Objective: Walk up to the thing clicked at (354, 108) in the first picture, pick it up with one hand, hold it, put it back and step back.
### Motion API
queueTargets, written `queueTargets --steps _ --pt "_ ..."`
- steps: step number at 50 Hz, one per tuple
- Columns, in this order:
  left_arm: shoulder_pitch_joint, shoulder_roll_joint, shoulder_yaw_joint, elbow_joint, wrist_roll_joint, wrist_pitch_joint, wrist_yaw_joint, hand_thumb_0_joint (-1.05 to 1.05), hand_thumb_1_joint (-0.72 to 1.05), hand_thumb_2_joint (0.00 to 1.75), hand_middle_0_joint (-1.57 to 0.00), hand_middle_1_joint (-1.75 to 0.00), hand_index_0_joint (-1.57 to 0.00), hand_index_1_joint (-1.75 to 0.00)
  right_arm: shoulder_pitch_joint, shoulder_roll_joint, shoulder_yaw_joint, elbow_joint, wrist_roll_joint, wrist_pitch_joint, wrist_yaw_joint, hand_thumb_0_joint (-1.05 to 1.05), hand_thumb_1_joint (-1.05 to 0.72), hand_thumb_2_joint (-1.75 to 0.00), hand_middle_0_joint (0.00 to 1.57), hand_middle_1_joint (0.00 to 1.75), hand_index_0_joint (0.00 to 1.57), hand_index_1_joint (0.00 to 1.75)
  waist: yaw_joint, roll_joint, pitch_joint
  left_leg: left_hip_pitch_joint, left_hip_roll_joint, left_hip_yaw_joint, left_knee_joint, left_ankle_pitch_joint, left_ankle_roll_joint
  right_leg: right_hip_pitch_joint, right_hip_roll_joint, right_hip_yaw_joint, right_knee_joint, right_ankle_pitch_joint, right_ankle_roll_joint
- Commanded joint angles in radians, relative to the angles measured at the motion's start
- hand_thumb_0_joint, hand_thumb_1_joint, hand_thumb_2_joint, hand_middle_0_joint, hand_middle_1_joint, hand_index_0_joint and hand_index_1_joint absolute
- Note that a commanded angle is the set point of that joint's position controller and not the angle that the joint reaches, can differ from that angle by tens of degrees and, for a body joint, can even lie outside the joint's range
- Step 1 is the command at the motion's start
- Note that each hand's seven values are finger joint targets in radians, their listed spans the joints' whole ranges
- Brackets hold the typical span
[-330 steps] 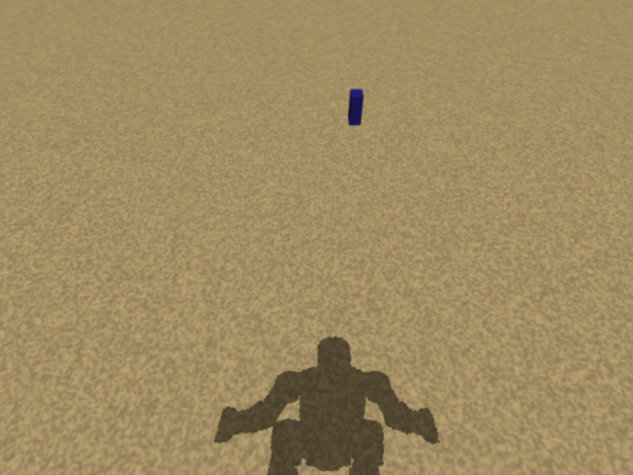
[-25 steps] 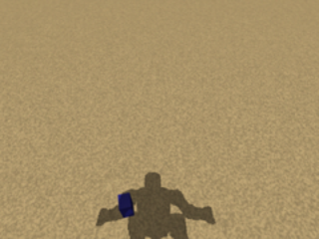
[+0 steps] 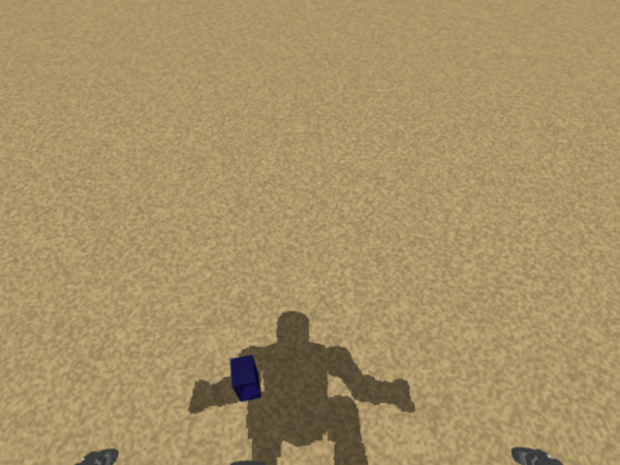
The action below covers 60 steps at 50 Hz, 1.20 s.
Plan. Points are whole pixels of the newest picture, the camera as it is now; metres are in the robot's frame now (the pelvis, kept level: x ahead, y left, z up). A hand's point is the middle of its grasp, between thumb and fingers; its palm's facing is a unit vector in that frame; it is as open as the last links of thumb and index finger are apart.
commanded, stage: walk up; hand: left
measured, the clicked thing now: (246, 379) +0.40 +0.19 -0.69
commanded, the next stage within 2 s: none
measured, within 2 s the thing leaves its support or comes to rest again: neither
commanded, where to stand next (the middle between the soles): +0.05 +0.00 m, yaw -1 degrees
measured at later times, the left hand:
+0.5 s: hand out of the picture +0.01 +0.35 -0.17, palm faces -0.02 -0.95 -0.32, open 7.4 cm
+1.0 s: hand out of the picture +0.06 +0.24 -0.14, palm faces -0.03 -0.93 -0.37, open 7.4 cm
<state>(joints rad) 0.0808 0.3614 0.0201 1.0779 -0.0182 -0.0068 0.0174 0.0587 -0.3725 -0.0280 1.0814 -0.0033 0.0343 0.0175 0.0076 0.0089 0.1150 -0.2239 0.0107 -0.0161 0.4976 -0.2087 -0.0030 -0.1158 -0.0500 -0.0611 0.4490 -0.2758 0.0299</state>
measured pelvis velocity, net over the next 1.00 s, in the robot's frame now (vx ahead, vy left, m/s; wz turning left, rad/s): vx -0.04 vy -0.02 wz -0.05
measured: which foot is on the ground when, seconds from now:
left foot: down 0.00-0.12, up 0.14-0.24, down 0.26-0.82, up 0.84-1.00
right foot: down 0.00-0.26, up 0.28-0.76, down 0.78-1.00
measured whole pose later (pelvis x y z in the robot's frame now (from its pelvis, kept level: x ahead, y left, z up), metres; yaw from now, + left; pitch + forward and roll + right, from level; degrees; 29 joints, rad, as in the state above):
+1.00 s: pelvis -0.04 -0.02 -0.01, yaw -3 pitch -3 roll +1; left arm 0.16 0.35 0.07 0.86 0.03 0.03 -0.04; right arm 0.23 -0.38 -0.03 0.91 0.00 -0.01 -0.03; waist 0.04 0.02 0.12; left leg -0.35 -0.03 -0.04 0.91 -0.49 0.02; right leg -0.28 0.03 -0.03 0.53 -0.21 -0.06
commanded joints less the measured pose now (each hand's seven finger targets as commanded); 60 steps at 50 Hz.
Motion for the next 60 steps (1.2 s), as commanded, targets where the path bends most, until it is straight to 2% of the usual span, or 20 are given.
queueTargets --steps 1,8,10,12,13,14,16,19,22,28,32,35,38,39,41,42,46,50,56,60 --pt "0.023 0.272 0.063 -0.065 -0.010 -0.006 0.048 0.00 0.90 0.90 -0.20 -0.30 -0.20 -0.30 -0.042 -0.213 -0.063 -0.092 0.006 0.005 -0.004 0.00 -0.90 -0.90 0.20 0.30 0.20 0.30 0.007 -0.012 -0.185 0.025 0.058 -0.028 0.084 0.517 0.053 0.053 -0.142 0.079 0.081 0.665 -0.101" --pt "-0.064 0.360 0.090 -0.169 0.040 0.002 0.058 0.00 0.90 0.90 -0.20 -0.30 -0.20 -0.30 0.031 -0.203 -0.089 -0.186 -0.025 0.061 0.023 0.00 -0.90 -0.90 0.20 0.30 0.20 0.30 -0.009 -0.245 -0.129 -0.081 0.021 -0.070 0.471 -0.342 0.020 -0.200 -0.423 0.316 -0.033 0.534 -0.312" --pt "-0.114 0.355 0.096 -0.192 0.053 -0.001 0.056 0.00 0.90 0.90 -0.20 -0.30 -0.20 -0.30 0.081 -0.228 -0.108 -0.183 -0.023 0.054 0.036 0.00 -0.90 -0.90 0.20 0.30 0.20 0.30 -0.049 -0.236 -0.135 -0.038 0.039 -0.080 0.432 -0.345 0.037 -0.243 -0.366 0.245 0.039 0.416 -0.269" --pt "-0.133 0.271 0.076 -0.197 0.064 0.000 0.036 0.00 0.90 0.90 -0.20 -0.30 -0.20 -0.30 0.185 -0.197 -0.112 -0.125 -0.014 0.010 0.031 0.00 -0.90 -0.90 0.20 0.30 0.20 0.30 -0.096 -0.114 -0.210 0.141 0.020 -0.066 0.012 -0.194 0.046 -0.268 -0.165 0.088 0.257 0.005 -0.133" --pt "-0.089 0.153 0.047 -0.191 0.064 0.011 0.014 0.00 0.90 0.90 -0.20 -0.30 -0.20 -0.30 0.250 -0.247 -0.119 -0.090 -0.028 -0.026 0.018 0.00 -0.90 -0.90 0.20 0.30 0.20 0.30 -0.109 0.179 -0.186 0.206 0.172 -0.393 -0.241 -0.247 0.065 -0.427 0.035 0.023 0.534 -0.314 -0.060" --pt "-0.064 0.198 0.064 -0.222 0.077 0.018 0.006 0.00 0.90 0.90 -0.20 -0.30 -0.20 -0.30 0.325 -0.379 -0.150 -0.102 -0.040 -0.058 0.004 0.00 -0.90 -0.90 0.20 0.30 0.20 0.30 -0.112 0.170 -0.180 0.256 0.270 -0.640 -0.279 -0.283 0.120 -0.579 0.102 0.171 0.673 -0.378 -0.065" --pt "-0.030 0.281 0.088 -0.205 0.074 0.037 -0.008 0.00 0.90 0.90 -0.20 -0.30 -0.20 -0.30 0.220 -0.455 -0.166 -0.148 -0.023 -0.087 -0.024 0.00 -0.90 -0.90 0.20 0.30 0.20 0.30 -0.067 0.054 -0.131 0.168 0.385 -0.738 -0.326 -0.533 0.179 -0.612 0.001 0.285 0.717 -0.256 -0.074" --pt "0.077 0.309 0.117 -0.158 0.057 0.063 -0.048 0.00 0.90 0.90 -0.20 -0.30 -0.20 -0.30 0.155 -0.342 -0.147 -0.167 -0.024 -0.120 -0.061 0.00 -0.90 -0.90 0.20 0.30 0.20 0.30 0.010 -0.018 -0.065 0.151 0.267 -0.430 -0.243 -0.325 0.064 -0.558 -0.006 0.358 0.710 -0.074 -0.061" --pt "0.103 0.281 0.125 -0.170 0.062 0.076 -0.074 0.00 0.90 0.90 -0.20 -0.30 -0.20 -0.30 0.245 -0.301 -0.140 -0.153 -0.019 -0.139 -0.070 0.00 -0.90 -0.90 0.20 0.30 0.20 0.30 -0.008 0.021 -0.014 0.110 0.229 -0.304 -0.273 -0.174 0.008 -0.507 0.037 0.350 0.668 0.021 -0.033" --pt "0.131 0.257 0.100 -0.160 0.030 0.049 -0.075 0.00 0.90 0.90 -0.20 -0.30 -0.20 -0.30 0.202 -0.268 -0.121 -0.199 -0.027 -0.145 -0.045 0.00 -0.90 -0.90 0.20 0.30 0.20 0.30 -0.022 0.225 0.057 0.036 0.200 -0.175 -0.389 -0.322 0.070 -0.458 0.068 0.268 0.539 0.080 0.002" --pt "0.145 0.248 0.080 -0.139 0.023 0.004 -0.046 0.00 0.90 0.90 -0.20 -0.30 -0.20 -0.30 0.170 -0.227 -0.097 -0.226 -0.040 -0.092 -0.014 0.00 -0.90 -0.90 0.20 0.30 0.20 0.30 -0.027 0.288 0.072 -0.061 0.137 -0.035 -0.318 -0.222 0.132 -0.280 0.054 0.132 0.321 0.008 0.018" --pt "0.120 0.228 0.070 -0.140 0.035 0.000 -0.042 0.00 0.90 0.90 -0.20 -0.30 -0.20 -0.30 0.198 -0.262 -0.098 -0.225 -0.023 -0.069 -0.014 0.00 -0.90 -0.90 0.20 0.30 0.20 0.30 -0.043 0.218 0.009 0.001 0.197 -0.036 -0.187 -0.086 0.176 -0.191 0.031 0.066 0.162 -0.078 -0.002" --pt "0.199 0.229 0.093 -0.119 0.058 0.014 -0.034 0.00 0.90 0.90 -0.20 -0.30 -0.20 -0.30 0.221 -0.274 -0.090 -0.235 0.003 -0.059 -0.035 0.00 -0.90 -0.90 0.20 0.30 0.20 0.30 0.003 0.051 -0.080 0.032 0.194 -0.026 0.075 0.250 0.137 -0.048 0.042 0.048 -0.062 0.052 -0.062" --pt "0.218 0.272 0.117 -0.134 0.072 0.020 -0.036 0.00 0.90 0.90 -0.20 -0.30 -0.20 -0.30 0.282 -0.253 -0.086 -0.229 0.012 -0.057 -0.049 0.00 -0.90 -0.90 0.20 0.30 0.20 0.30 0.011 -0.074 -0.125 0.016 0.169 -0.016 0.197 0.191 0.106 0.006 0.006 0.114 -0.088 0.104 -0.089" --pt "0.133 0.350 0.136 -0.227 0.092 0.047 -0.053 0.00 0.90 0.90 -0.20 -0.30 -0.20 -0.30 0.294 -0.243 -0.085 -0.241 0.031 -0.055 -0.087 0.00 -0.90 -0.90 0.20 0.30 0.20 0.30 0.024 -0.332 -0.085 -0.239 -0.067 0.086 0.438 -0.397 0.031 -0.001 -0.197 0.440 -0.176 0.157 -0.268" --pt "0.129 0.347 0.134 -0.252 0.085 0.054 -0.058 0.00 0.90 0.90 -0.20 -0.30 -0.20 -0.30 0.277 -0.255 -0.088 -0.234 0.022 -0.056 -0.103 0.00 -0.90 -0.90 0.20 0.30 0.20 0.30 0.046 -0.335 -0.075 -0.171 -0.050 0.044 0.514 -0.467 0.026 -0.120 -0.255 0.482 -0.169 0.120 -0.321" --pt "0.109 0.232 0.112 -0.270 0.054 0.042 -0.044 0.00 0.90 0.90 -0.20 -0.30 -0.20 -0.30 0.281 -0.220 -0.068 -0.197 0.014 -0.068 -0.083 0.00 -0.90 -0.90 0.20 0.30 0.20 0.30 0.023 -0.210 -0.113 -0.192 -0.044 -0.042 0.496 -0.288 0.030 -0.054 -0.139 0.314 -0.124 0.089 -0.244" --pt "0.149 0.257 0.109 -0.260 0.044 -0.018 -0.014 0.00 0.90 0.90 -0.20 -0.30 -0.20 -0.30 0.202 -0.205 -0.054 -0.222 -0.018 -0.046 -0.042 0.00 -0.90 -0.90 0.20 0.30 0.20 0.30 0.049 -0.056 -0.135 -0.279 0.009 -0.098 0.353 -0.244 0.016 0.060 -0.242 0.428 -0.154 -0.120 -0.255" --pt "0.163 0.309 0.115 -0.256 0.035 -0.059 0.030 0.00 0.90 0.90 -0.20 -0.30 -0.20 -0.30 0.170 -0.196 -0.074 -0.257 -0.039 -0.012 -0.013 0.00 -0.90 -0.90 0.20 0.30 0.20 0.30 0.025 -0.064 -0.080 -0.251 0.026 -0.138 0.424 -0.267 0.017 -0.019 -0.343 0.361 -0.046 0.532 -0.279" --pt "0.026 0.234 0.090 -0.304 0.047 -0.015 0.007 0.00 0.90 0.90 -0.20 -0.30 -0.20 -0.30 0.244 -0.186 -0.068 -0.205 0.004 -0.048 -0.033 0.00 -0.90 -0.90 0.20 0.30 0.20 0.30 -0.015 -0.211 -0.132 -0.097 -0.037 0.042 0.235 -0.112 -0.002 -0.093 -0.141 0.125 0.088 0.592 -0.204"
